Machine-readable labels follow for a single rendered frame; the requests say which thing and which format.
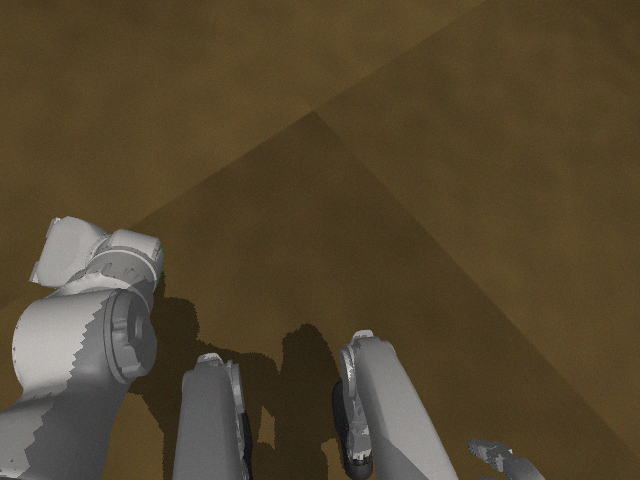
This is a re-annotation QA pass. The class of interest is right robot hand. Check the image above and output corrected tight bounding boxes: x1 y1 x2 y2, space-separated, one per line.
467 439 546 480

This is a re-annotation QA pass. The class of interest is right robot foot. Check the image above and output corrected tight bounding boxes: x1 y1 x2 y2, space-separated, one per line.
332 380 373 480

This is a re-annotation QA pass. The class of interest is left robot hand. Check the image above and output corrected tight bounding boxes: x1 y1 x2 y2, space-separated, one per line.
29 216 109 289

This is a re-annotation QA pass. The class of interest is can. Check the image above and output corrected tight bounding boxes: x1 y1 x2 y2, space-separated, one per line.
108 233 164 289

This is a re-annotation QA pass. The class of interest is left robot arm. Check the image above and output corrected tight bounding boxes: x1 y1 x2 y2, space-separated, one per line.
0 228 165 480

